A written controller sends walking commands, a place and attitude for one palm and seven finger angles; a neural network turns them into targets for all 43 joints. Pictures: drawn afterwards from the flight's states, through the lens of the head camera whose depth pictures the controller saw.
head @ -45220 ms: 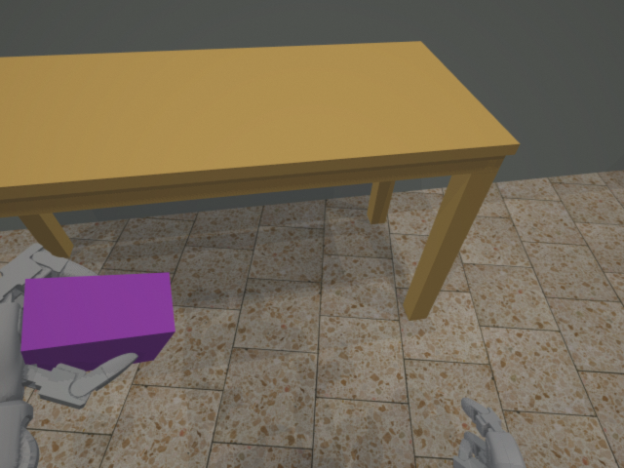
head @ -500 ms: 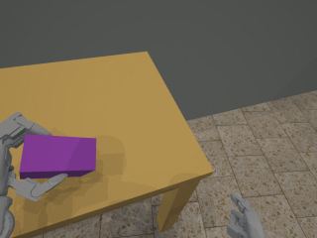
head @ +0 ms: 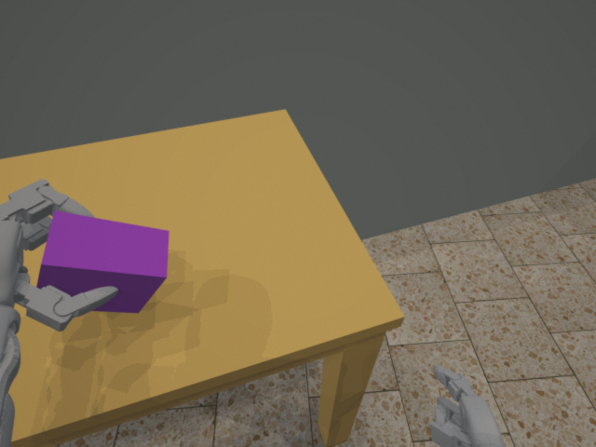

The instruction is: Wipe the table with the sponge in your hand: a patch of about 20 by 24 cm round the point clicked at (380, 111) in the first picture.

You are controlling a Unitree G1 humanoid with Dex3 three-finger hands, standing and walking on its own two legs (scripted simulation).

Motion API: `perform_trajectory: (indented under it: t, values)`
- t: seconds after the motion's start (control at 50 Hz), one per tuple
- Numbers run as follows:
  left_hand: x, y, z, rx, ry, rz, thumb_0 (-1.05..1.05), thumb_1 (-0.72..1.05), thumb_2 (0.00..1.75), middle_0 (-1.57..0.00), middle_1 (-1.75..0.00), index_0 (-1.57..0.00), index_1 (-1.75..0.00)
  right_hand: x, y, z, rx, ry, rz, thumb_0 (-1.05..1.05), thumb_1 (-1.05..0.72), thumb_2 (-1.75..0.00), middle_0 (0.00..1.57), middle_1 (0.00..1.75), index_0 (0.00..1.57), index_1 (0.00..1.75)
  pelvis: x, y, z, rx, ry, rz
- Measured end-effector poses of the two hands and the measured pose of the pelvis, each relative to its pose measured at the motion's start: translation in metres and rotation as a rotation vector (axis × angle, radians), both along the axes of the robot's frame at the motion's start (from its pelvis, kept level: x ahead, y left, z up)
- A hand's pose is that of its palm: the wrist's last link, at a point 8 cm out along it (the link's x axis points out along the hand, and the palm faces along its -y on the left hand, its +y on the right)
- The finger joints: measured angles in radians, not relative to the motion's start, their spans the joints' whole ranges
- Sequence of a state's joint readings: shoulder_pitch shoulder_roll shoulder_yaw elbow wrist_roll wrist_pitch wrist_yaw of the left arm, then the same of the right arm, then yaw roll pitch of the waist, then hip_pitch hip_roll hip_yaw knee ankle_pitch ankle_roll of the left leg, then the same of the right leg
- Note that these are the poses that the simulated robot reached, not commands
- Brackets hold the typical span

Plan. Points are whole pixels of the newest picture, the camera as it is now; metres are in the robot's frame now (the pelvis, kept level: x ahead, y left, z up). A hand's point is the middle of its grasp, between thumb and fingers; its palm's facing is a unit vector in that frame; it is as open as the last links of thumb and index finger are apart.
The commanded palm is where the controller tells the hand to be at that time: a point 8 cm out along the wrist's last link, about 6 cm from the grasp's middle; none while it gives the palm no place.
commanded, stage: turn the palm down, sponge in hand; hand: left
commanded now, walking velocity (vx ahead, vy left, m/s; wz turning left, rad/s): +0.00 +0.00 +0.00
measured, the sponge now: (118, 270) +0.26 +0.24 +0.14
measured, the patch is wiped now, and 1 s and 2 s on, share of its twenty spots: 0.00 0.00 0.00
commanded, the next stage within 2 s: move the sponge above the wiping area in 1.98 s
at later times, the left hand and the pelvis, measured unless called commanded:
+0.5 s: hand (113, 286) +0.23 +0.22 +0.16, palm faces +0.15 -0.57 -0.81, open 10.2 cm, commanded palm +0.19 +0.27 +0.22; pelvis +0.00 -0.05 -0.01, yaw +1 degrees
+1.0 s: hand (95, 266) +0.24 +0.23 +0.19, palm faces +0.22 -0.31 -0.92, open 10.1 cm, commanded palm +0.20 +0.27 +0.24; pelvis +0.01 -0.02 +0.00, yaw +1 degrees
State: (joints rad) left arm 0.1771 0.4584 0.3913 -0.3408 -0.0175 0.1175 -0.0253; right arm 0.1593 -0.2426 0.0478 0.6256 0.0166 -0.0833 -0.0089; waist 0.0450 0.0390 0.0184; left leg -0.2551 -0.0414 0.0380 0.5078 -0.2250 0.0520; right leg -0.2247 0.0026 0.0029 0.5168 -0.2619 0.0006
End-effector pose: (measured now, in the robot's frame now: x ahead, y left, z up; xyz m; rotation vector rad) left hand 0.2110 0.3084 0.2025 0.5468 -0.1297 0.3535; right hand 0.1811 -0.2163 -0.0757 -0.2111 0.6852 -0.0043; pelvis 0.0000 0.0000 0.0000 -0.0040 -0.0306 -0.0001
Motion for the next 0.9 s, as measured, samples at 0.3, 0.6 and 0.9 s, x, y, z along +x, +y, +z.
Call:
perform_trajectory:
  t: [0.3, 0.6, 0.9]
  values:
    - [-0.040, -0.022, 0.014, 0.244, 0.012, 0.160, -0.01, -0.55, 1.06, -0.74, -1.36, -0.76, -1.35, 0.018, -0.043, -0.003, -0.058, -0.006, 0.020, 0.01, -0.90, -0.90, 0.20, 0.30, 0.21, 0.30, -0.007, -0.048, -0.004, -0.001, -0.018, 0.048]
    - [-0.005, -0.077, 0.024, 0.462, 0.094, -0.100, -0.01, -0.55, 1.04, -0.74, -1.36, -0.77, -1.36, 0.026, -0.070, -0.012, -0.050, 0.017, -0.093, 0.01, -0.91, -0.90, 0.20, 0.30, 0.21, 0.30, 0.017, -0.052, -0.008, 0.012, 0.024, 0.012]
    - [-0.003, -0.044, 0.009, 0.557, 0.332, 0.060, -0.01, -0.55, 1.04, -0.74, -1.37, -0.77, -1.36, 0.046, -0.034, -0.007, -0.026, 0.004, -0.080, 0.01, -0.91, -0.90, 0.20, 0.30, 0.20, 0.30, 0.017, -0.027, -0.004, 0.006, 0.032, 0.009]
